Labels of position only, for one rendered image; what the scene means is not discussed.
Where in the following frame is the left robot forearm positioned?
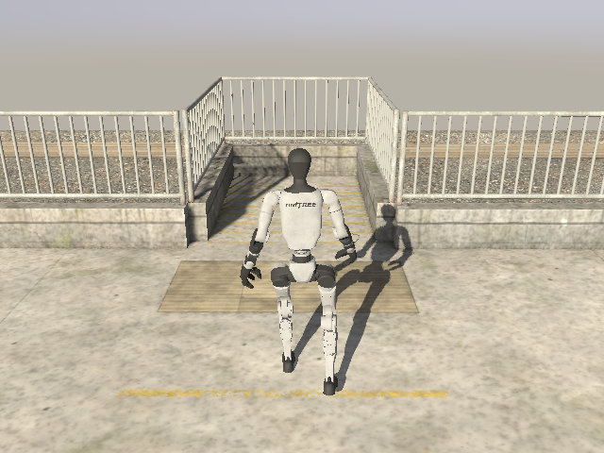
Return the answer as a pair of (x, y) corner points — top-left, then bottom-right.
(243, 228), (263, 269)

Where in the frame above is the right robot upper arm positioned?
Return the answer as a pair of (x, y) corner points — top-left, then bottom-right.
(320, 189), (348, 240)

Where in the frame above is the right robot forearm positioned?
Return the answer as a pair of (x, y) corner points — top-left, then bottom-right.
(339, 224), (356, 253)

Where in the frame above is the right robot foot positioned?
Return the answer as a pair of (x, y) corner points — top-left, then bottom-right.
(323, 376), (338, 395)

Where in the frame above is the left robot upper arm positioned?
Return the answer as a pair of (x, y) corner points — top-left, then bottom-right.
(255, 190), (281, 243)

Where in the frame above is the right robot hand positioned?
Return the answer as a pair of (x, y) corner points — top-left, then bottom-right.
(335, 249), (357, 266)

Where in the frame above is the robot right shin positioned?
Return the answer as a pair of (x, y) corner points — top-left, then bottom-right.
(323, 315), (338, 383)

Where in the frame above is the left robot hand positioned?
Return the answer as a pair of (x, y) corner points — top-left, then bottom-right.
(240, 266), (261, 289)

